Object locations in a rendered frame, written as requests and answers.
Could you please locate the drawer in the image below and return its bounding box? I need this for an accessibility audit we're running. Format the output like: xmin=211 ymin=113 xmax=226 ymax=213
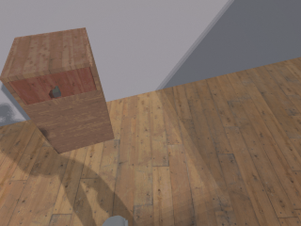
xmin=9 ymin=67 xmax=96 ymax=105

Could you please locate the handle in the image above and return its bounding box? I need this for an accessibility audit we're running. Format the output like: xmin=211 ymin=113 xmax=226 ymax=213
xmin=52 ymin=86 xmax=61 ymax=98

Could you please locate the robot left thigh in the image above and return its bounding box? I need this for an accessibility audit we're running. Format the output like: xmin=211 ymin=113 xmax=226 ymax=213
xmin=102 ymin=216 xmax=129 ymax=226

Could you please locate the cabinet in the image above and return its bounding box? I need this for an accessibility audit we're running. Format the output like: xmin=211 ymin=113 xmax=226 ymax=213
xmin=0 ymin=27 xmax=115 ymax=154

